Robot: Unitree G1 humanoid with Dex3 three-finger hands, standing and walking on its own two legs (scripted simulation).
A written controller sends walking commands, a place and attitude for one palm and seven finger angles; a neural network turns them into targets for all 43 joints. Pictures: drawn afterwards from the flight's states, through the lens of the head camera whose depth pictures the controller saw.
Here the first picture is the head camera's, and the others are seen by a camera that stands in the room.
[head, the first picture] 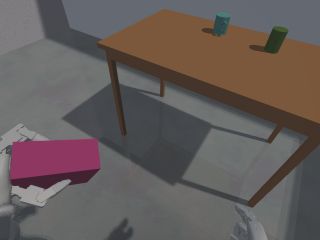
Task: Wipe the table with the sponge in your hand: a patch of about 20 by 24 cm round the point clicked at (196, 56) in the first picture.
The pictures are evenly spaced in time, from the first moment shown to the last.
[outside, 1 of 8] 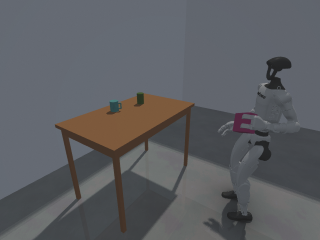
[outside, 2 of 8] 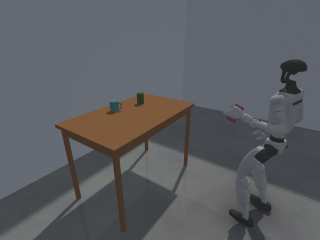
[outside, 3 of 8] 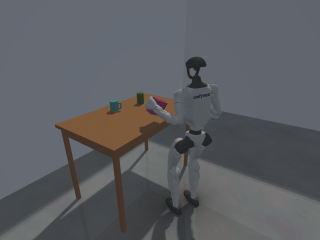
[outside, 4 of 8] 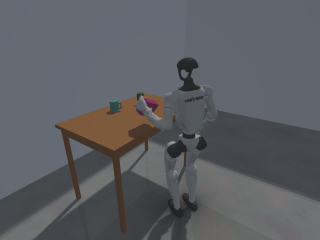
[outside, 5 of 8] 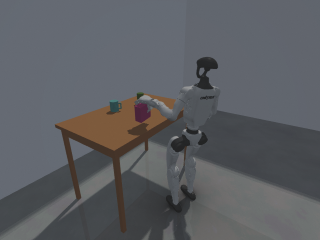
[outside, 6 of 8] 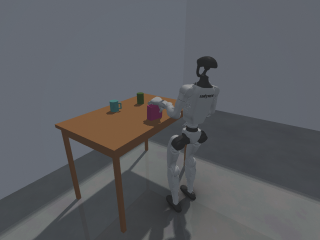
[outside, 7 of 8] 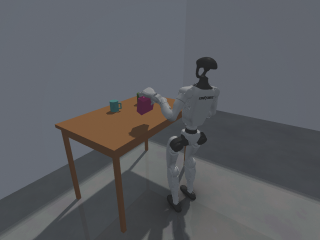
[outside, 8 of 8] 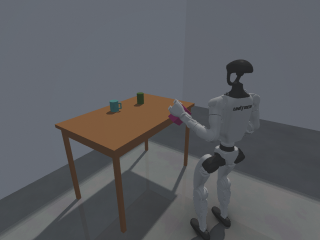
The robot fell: no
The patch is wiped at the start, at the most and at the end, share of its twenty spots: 0.00 0.95 0.95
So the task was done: yes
